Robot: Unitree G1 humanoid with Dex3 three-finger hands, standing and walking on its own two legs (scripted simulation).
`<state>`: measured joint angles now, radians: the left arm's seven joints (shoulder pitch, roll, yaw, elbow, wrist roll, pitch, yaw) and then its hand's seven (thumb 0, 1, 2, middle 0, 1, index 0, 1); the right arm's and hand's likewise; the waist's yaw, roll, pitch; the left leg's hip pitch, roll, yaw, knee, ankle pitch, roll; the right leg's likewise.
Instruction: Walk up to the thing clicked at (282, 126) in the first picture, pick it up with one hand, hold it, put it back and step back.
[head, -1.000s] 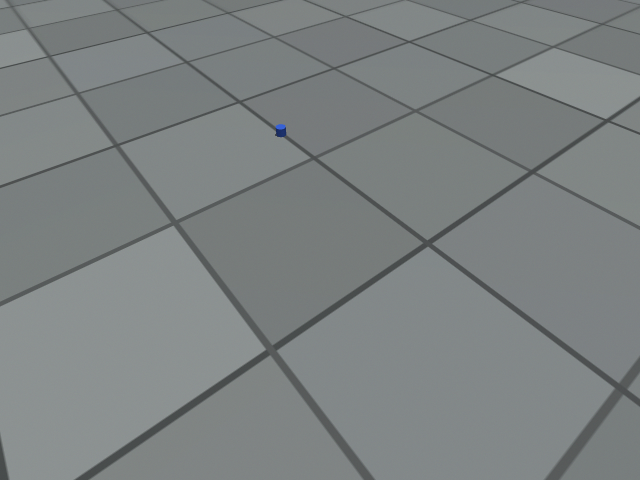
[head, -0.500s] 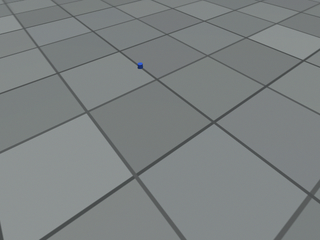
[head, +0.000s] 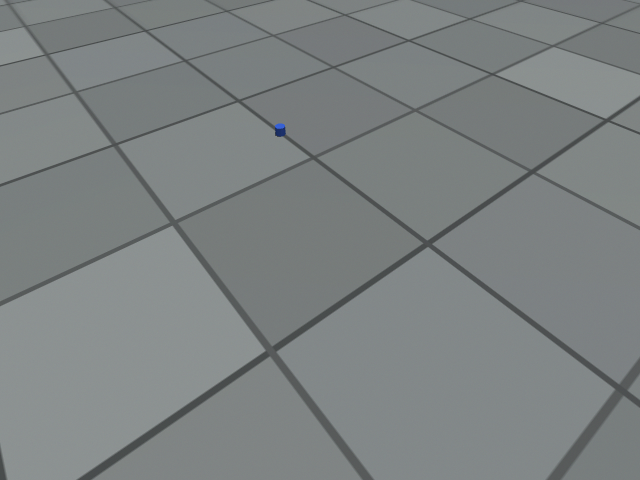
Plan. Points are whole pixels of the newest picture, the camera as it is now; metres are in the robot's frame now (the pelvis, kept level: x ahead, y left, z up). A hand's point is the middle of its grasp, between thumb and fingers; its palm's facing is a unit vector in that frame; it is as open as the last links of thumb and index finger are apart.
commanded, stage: stand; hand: left
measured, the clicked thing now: (280, 130) +2.09 +0.21 -0.76
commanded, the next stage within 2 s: walk up in 0.12 s
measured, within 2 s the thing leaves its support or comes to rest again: neither
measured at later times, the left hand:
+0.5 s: hand (121, 470) +0.19 +0.29 -0.13, palm faces -0.19 -0.79 -0.58, open 7.4 cm
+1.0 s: hand (209, 230) +0.67 +0.26 -0.14, palm faces -0.55 -0.65 -0.52, open 7.4 cm
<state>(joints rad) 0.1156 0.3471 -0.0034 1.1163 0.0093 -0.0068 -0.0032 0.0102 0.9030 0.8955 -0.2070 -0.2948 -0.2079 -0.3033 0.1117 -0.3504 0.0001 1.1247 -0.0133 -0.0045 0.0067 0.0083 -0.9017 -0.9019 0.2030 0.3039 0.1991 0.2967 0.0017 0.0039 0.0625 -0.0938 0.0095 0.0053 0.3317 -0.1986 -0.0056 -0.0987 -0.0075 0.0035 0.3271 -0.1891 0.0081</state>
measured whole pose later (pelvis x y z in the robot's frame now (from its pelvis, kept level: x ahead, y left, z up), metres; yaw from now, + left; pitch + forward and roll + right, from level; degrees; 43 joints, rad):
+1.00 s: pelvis +0.40 +0.05 -0.02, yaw -34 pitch +1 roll +0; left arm 0.24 0.53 0.05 0.91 -0.02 -0.06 0.03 0.01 0.90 0.90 -0.21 -0.29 -0.21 -0.30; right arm 0.23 -0.42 -0.10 0.79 -0.05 0.02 0.12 0.01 -0.90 -0.90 0.20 0.30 0.20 0.30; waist -0.08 -0.02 0.06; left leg -0.34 0.02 0.15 0.60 -0.27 0.05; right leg -0.59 -0.08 -0.02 1.19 -0.30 -0.04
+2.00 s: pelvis +0.97 +0.05 -0.05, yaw -56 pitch -1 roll -2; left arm 0.30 0.44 0.06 0.84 0.01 -0.07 0.11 0.01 0.90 0.89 -0.21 -0.30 -0.21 -0.30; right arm 0.28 -0.46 -0.11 0.74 -0.08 0.11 0.07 0.01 -0.90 -0.90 0.20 0.30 0.20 0.30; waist -0.07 0.15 0.10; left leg -0.50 0.00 0.04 1.18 -0.52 0.00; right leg -0.48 -0.01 -0.14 0.80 -0.31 -0.06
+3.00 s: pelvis +1.41 +0.29 -0.07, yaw -71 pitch -2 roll -2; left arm 0.27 0.51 0.09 0.89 0.01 -0.02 0.12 0.01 0.90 0.89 -0.21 -0.30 -0.21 -0.30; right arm 0.25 -0.46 -0.11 0.69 -0.08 0.09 0.06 0.01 -0.90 -0.90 0.20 0.30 0.20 0.30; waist -0.05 0.08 0.11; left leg -0.47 0.06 0.01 1.01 -0.50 -0.01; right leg -0.69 -0.01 0.14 1.20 -0.50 -0.05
